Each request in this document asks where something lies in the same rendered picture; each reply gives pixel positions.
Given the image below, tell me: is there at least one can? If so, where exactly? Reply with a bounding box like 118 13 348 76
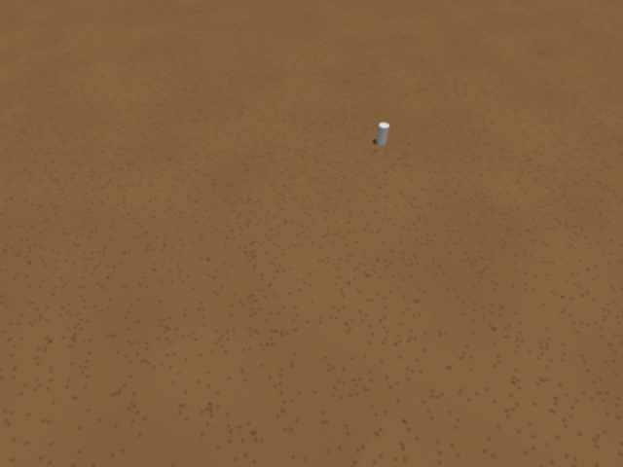
377 123 389 146

